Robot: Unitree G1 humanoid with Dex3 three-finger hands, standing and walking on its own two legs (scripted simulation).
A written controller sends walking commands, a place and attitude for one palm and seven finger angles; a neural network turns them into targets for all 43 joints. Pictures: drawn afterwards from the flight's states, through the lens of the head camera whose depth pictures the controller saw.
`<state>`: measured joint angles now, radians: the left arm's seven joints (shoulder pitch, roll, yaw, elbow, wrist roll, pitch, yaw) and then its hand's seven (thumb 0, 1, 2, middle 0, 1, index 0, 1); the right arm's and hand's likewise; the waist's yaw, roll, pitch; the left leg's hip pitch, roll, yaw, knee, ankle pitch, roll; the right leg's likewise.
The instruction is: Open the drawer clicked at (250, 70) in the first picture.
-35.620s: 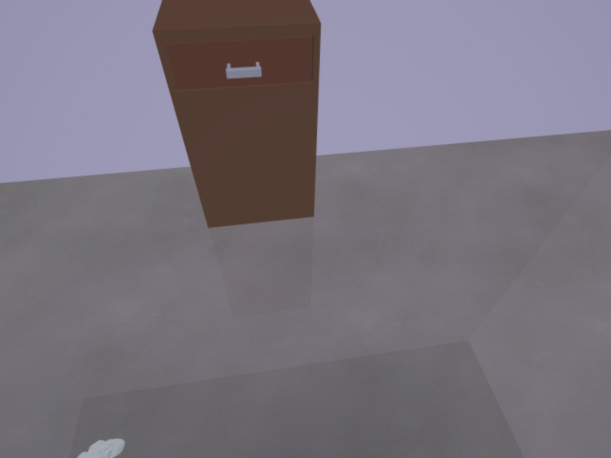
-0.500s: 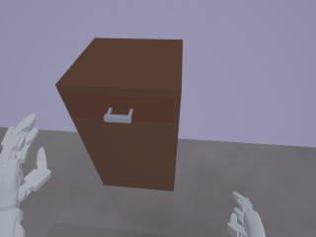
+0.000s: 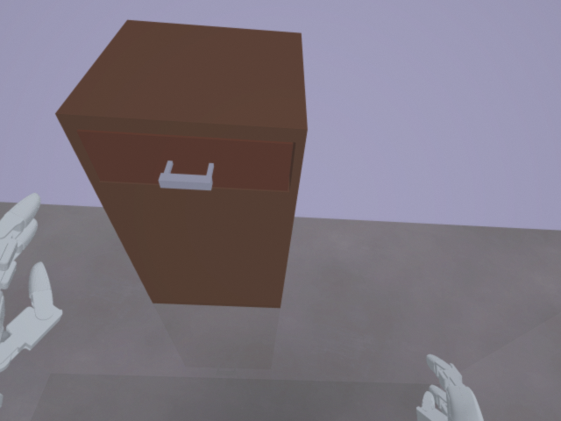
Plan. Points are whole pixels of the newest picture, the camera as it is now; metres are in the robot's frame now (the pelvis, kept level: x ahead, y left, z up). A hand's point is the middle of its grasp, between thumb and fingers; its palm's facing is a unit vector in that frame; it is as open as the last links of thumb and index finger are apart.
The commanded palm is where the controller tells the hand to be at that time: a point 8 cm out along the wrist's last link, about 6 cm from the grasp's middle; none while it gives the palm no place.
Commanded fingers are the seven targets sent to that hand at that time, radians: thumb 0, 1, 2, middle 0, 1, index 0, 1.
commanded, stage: step back with the hand held close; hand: left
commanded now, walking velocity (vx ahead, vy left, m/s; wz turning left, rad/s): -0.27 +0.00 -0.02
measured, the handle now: (188, 174) +0.58 +0.22 -0.04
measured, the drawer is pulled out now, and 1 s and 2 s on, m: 0.00 0.00 0.00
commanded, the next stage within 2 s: stop stepping back and stand still in 1.04 s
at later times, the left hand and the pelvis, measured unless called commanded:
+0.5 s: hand (9, 386) +0.13 +0.24 +0.16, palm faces +0.42 -0.79 -0.44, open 7.4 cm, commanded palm +0.07 +0.28 +0.18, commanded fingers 0.00 0.90 0.90 -0.20 -0.30 -0.20 -0.30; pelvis -0.05 -0.01 -0.01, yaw +2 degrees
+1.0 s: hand out of the picture +0.07 +0.22 +0.17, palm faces +0.36 -0.81 -0.46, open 7.4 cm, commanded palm +0.00 +0.26 +0.18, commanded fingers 0.00 0.90 0.90 -0.20 -0.30 -0.20 -0.30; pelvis -0.13 -0.02 +0.01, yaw +1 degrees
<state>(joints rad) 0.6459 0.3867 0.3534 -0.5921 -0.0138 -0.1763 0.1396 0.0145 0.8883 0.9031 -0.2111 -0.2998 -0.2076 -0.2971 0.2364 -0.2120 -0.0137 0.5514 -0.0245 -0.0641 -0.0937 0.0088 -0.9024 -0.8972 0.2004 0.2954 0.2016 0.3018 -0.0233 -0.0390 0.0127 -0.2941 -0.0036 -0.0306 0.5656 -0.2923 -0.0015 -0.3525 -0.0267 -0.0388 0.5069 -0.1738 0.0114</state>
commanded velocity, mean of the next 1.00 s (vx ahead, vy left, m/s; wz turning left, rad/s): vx -0.35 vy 0.00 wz -0.05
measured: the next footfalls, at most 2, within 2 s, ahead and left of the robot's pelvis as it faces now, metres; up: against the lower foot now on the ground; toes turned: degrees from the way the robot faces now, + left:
right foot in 0.80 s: -0.07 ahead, -0.10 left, +0.00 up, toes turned +5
left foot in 1.06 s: -0.17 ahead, +0.09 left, +0.00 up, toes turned +3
